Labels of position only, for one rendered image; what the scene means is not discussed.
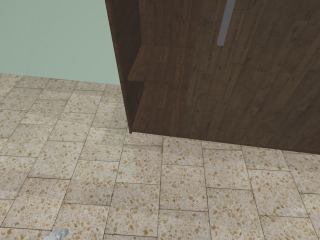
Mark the handle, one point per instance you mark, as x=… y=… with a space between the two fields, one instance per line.
x=225 y=22

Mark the wardrobe door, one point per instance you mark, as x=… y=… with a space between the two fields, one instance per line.
x=262 y=87
x=314 y=142

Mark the robot left hand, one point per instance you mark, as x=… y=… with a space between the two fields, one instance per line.
x=57 y=234

